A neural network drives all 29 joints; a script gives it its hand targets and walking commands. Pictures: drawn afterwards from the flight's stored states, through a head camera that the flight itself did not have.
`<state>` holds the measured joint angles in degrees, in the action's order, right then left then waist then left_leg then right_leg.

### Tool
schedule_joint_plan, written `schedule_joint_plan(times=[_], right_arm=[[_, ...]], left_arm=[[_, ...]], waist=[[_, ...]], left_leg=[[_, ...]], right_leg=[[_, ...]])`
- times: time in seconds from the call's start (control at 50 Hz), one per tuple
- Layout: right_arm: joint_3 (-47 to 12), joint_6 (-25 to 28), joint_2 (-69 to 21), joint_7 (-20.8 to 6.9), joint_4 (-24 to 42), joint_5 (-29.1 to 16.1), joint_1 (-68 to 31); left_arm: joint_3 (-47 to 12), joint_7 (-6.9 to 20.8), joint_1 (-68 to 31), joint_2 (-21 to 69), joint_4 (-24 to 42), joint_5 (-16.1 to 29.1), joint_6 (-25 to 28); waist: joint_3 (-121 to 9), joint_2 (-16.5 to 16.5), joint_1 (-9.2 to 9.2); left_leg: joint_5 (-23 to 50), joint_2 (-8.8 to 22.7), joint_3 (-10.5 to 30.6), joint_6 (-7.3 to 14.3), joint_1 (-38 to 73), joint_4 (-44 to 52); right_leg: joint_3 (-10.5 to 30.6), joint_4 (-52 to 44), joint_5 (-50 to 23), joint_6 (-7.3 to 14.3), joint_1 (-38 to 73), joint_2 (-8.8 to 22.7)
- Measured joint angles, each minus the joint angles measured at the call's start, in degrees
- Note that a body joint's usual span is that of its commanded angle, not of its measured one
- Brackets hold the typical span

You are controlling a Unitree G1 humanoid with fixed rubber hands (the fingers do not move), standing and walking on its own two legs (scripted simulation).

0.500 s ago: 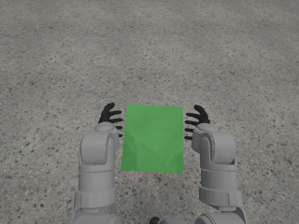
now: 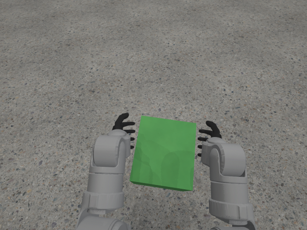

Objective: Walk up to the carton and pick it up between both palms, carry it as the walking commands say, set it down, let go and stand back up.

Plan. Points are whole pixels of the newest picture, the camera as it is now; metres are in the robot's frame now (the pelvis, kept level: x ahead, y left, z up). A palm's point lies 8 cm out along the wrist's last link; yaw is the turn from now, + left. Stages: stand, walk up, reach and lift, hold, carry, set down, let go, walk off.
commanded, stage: carry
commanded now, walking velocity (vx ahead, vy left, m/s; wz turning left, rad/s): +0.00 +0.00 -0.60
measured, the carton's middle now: (163, 155) +0.33 -0.02 -0.04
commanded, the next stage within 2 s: none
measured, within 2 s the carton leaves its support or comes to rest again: neither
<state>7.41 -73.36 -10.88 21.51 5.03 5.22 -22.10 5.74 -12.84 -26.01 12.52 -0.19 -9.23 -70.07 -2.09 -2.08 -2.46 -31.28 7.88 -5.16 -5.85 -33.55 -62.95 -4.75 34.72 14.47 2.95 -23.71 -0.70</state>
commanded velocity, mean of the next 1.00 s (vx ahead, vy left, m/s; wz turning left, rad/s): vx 0.00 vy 0.00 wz -0.60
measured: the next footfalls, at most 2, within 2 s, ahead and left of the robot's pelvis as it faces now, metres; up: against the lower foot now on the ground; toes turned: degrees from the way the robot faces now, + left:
left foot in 0.30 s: +0.01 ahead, +0.11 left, +0.00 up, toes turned -4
right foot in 0.70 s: -0.10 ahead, -0.15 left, +0.00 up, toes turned -33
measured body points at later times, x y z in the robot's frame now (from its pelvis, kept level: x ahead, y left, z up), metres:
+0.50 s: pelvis -0.07 +0.02 +0.01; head -0.05 +0.04 +0.46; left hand +0.26 +0.07 +0.09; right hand +0.21 -0.16 +0.09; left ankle -0.03 +0.11 -0.73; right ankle -0.09 -0.12 -0.64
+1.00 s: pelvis -0.16 -0.02 +0.00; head -0.13 -0.04 +0.45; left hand +0.18 -0.12 +0.06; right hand +0.03 -0.31 +0.07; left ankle -0.08 +0.08 -0.68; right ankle -0.14 -0.13 -0.73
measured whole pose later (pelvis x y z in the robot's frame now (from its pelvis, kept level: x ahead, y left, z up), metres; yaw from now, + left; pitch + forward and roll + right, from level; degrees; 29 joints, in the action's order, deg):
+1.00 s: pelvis -0.16 -0.02 +0.00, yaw -34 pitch +4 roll +0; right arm 8.3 -73.1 -12.9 26.0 4.8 3.8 -27.2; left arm 8.3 -13.3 -26.8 12.8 3.1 -9.8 -69.7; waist 1.0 0.3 -2.8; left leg -27.6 3.8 -3.1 -4.8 -31.7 -56.2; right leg -1.3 33.6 9.7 4.1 -27.5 -3.3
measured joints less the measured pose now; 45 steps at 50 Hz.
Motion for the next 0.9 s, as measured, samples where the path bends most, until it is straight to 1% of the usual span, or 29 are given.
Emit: schedule_joint_plan(times=[0.04,0.06,0.08,0.12,0.16,0.22,0.28,0.3,0.32,0.34,0.36,0.38,0.4,0.44,0.48,0.54,0.6,0.66,0.68,0.7,0.72,0.74,0.76,0.78,0.8,0.84,0.88,0.9], right_arm=[[-0.5,-0.6,-0.3,3.0,0.5,-1.7,-0.9],[-0.6,-0.6,-0.6,4.1,0.5,-2.1,-1.5],[-0.5,-0.5,-0.9,4.8,0.5,-2.4,-2.2],[-0.2,0.0,-1.4,5.0,0.0,-2.3,-3.5],[0.4,0.6,-1.8,4.1,-0.4,-1.6,-4.5],[1.0,1.5,-2.0,1.4,-0.7,-0.5,-5.1],[1.0,2.2,-2.0,-1.4,-0.4,0.5,-4.9],[0.8,2.4,-1.9,-2.3,-0.4,0.7,-4.7],[0.5,2.7,-1.9,-3.1,-0.4,0.9,-4.5],[0.0,3.0,-1.8,-4.1,-0.6,1.3,-4.2],[-0.5,2.9,-1.6,-5.0,-0.7,1.4,-3.8],[-1.0,2.7,-1.4,-5.8,-0.7,1.5,-3.2],[-1.5,2.4,-1.1,-6.8,-0.7,1.7,-2.6],[-2.2,1.7,-0.6,-8.0,-0.4,2.1,-1.3],[-2.2,1.2,-0.2,-8.5,-0.1,2.4,-0.5],[-1.7,0.6,-0.3,-8.4,0.0,2.9,-0.6],[-1.3,0.4,-0.7,-7.6,-0.4,3.5,-1.6],[-0.8,0.2,-1.1,-6.8,-1.4,4.1,-2.6],[-0.7,0.1,-1.2,-6.5,-1.6,4.2,-2.7],[-0.4,-0.1,-1.2,-6.3,-1.7,4.3,-2.8],[0.2,0.1,-1.0,-6.1,-1.8,4.4,-2.7],[0.7,0.3,-0.8,-5.6,-1.7,4.2,-2.2],[0.9,0.4,-0.7,-4.7,-1.7,3.7,-1.7],[1.0,0.2,-0.5,-3.4,-1.5,3.0,-1.3],[0.8,-0.1,-0.4,-1.9,-1.4,2.2,-1.1],[0.4,-0.9,-0.5,1.5,-0.8,0.2,-1.2],[0.1,-1.4,-0.8,4.5,-0.3,-1.4,-2.1],[0.0,-1.3,-1.1,5.4,-0.2,-1.9,-2.7]], left_arm=[[0.3,0.3,0.4,-0.2,0.8,-0.1,0.1],[0.5,0.3,0.5,-0.2,1.3,-0.2,0.1],[0.8,0.2,0.5,-0.2,1.9,-0.2,0.2],[1.5,0.1,0.3,-0.1,2.8,-0.3,0.3],[2.1,-0.1,0.1,0.0,3.6,-0.5,0.3],[2.6,-0.3,-0.1,0.0,4.8,-0.8,0.1],[2.4,-0.5,0.2,-0.1,6.4,-0.8,-0.4],[2.3,-0.8,0.4,-0.2,7.0,-0.8,-0.6],[2.2,-1.2,0.6,-0.3,7.6,-0.6,-0.7],[2.0,-1.8,1.1,-0.5,8.1,-0.3,-0.8],[1.7,-2.2,1.9,-0.8,8.6,0.2,-1.0],[1.6,-2.6,2.6,-1.1,8.9,0.7,-1.3],[1.5,-3.0,3.0,-1.2,8.9,1.2,-1.7],[1.1,-4.5,3.1,-1.3,8.7,2.4,-2.6],[0.3,-6.2,2.7,-1.2,8.2,3.2,-3.3],[-0.1,-8.4,1.3,-0.6,7.3,3.4,-3.7],[0.4,-9.2,-0.3,0.0,6.4,2.7,-3.5],[1.5,-8.4,-1.5,0.5,5.0,1.7,-3.2],[1.9,-7.9,-1.9,0.6,4.5,1.4,-3.1],[2.2,-7.4,-2.3,0.8,3.9,1.1,-3.1],[2.2,-6.7,-2.6,1.0,2.8,0.9,-2.6],[1.9,-5.5,-2.7,1.1,1.4,0.5,-1.9],[1.6,-4.4,-2.7,1.0,0.4,0.3,-1.5],[1.3,-3.3,-2.5,1.0,-0.4,0.1,-1.1],[1.0,-2.2,-2.2,0.8,-1.0,-0.2,-0.9],[0.9,-0.7,-1.5,0.6,-1.2,-0.5,-0.5],[1.2,-0.2,-0.9,0.4,-0.3,-0.5,-0.2],[1.5,-0.1,-0.8,0.3,0.4,-0.5,-0.1]], waist=[[1.2,0.3,-0.83],[1.7,0.5,-1.06],[2.1,0.7,-1.17],[2.5,1.3,-1.09],[2.4,2.0,-0.70],[2.0,3.3,0.32],[1.5,4.8,1.65],[1.4,5.3,2.00],[1.7,6.6,2.31],[2.0,7.0,2.56],[2.1,6.4,3.02],[2.2,5.6,3.56],[2.2,4.9,4.05],[1.8,4.2,4.97],[1.3,3.5,5.77],[0.4,2.6,6.31],[-0.4,2.0,5.98],[-1.1,1.2,5.22],[-1.4,1.0,5.03],[-1.7,1.1,4.86],[-1.8,0.2,4.44],[-1.8,-0.1,3.82],[-1.6,-0.1,3.08],[-1.1,0.1,2.30],[-0.7,0.2,1.54],[0.4,0.4,0.30],[1.6,0.7,-0.49],[2.2,0.9,-0.72]], left_leg=[[2.0,-1.0,0.6,-0.1,-1.0,-1.4],[2.7,-1.4,0.9,-0.1,-1.1,-1.2],[3.2,-1.8,1.2,0.0,-1.0,-0.5],[3.7,-2.6,1.8,0.3,-0.5,1.7],[4.0,-3.4,2.1,0.7,0.6,4.6],[4.3,-4.9,2.0,1.5,3.5,10.5],[5.3,-6.6,1.3,2.3,8.8,20.2],[7.8,-7.0,0.6,2.9,11.4,25.3],[12.8,-7.7,-0.3,4.5,12.6,28.5],[14.9,-7.7,-0.9,5.9,12.9,29.0],[15.2,-7.0,-1.3,6.9,13.0,28.8],[15.0,-6.0,-1.8,7.4,13.4,28.8],[14.9,-5.0,-2.3,7.6,13.9,29.1],[15.1,-3.3,-3.2,7.4,14.7,30.1],[15.6,-1.6,-4.0,6.9,15.0,30.6],[15.7,1.0,-5.7,6.2,14.5,30.1],[15.2,3.4,-7.4,5.3,13.4,28.2],[14.3,5.9,-9.0,3.9,12.0,25.4],[13.8,6.7,-9.4,3.3,11.5,24.1],[13.1,7.4,-9.9,2.6,10.8,22.4],[10.2,8.0,-8.9,1.7,9.5,20.0],[4.5,6.9,-6.4,0.6,7.7,16.6],[0.1,5.1,-3.8,0.1,5.8,12.3],[-2.1,3.2,-1.9,-0.1,4.0,8.0],[-2.2,1.8,-0.7,-0.1,2.4,4.4],[-0.1,-0.1,0.4,-0.2,0.3,0.2],[1.8,-1.1,0.8,-0.2,-0.4,-0.5],[2.4,-1.6,1.1,-0.1,-0.4,-0.1]], right_leg=[[1.2,-0.8,-1.4,0.3,-0.4,-0.8],[1.8,-1.1,-2.0,0.5,-0.6,-1.2],[2.4,-1.3,-2.6,0.6,-0.9,-1.6],[3.4,-1.7,-3.6,0.8,-1.7,-2.4],[4.3,-2.0,-4.6,0.9,-2.5,-2.9],[5.6,-2.7,-6.1,0.7,-3.8,-3.3],[7.2,-3.1,-7.6,0.1,-5.1,-3.6],[7.8,-2.9,-8.0,-0.2,-5.5,-3.8],[8.6,-2.4,-8.2,-0.6,-5.8,-3.4],[8.8,0.0,-4.2,-1.7,-6.7,-3.4],[7.4,5.6,2.4,-2.9,-8.3,-3.4],[5.8,12.7,7.1,-3.7,-10.0,-3.3],[4.6,19.6,9.2,-4.2,-11.5,-3.0],[3.3,29.8,8.9,-5.0,-13.2,-1.5],[2.6,32.3,8.2,-5.7,-12.7,0.2],[1.8,27.7,9.5,-6.3,-10.0,2.1],[0.4,19.1,10.9,-6.2,-6.1,3.1],[-1.7,9.3,9.9,-5.7,-1.3,2.8],[-2.6,4.6,7.4,-5.4,1.0,2.6],[-3.0,0.2,2.7,-4.6,2.6,2.4],[-3.1,0.2,-0.4,-3.4,1.9,1.7],[-3.0,1.7,-0.1,-2.2,0.7,1.4],[-2.6,2.6,0.8,-1.4,0.0,1.4],[-2.2,2.7,1.3,-0.8,-0.5,1.4],[-1.7,2.3,1.2,-0.5,-0.7,1.3],[-0.5,1.3,0.1,-0.1,-1.1,0.8],[0.7,0.5,-1.3,0.4,-1.6,-0.1],[1.2,0.2,-1.9,0.5,-1.9,-0.6]])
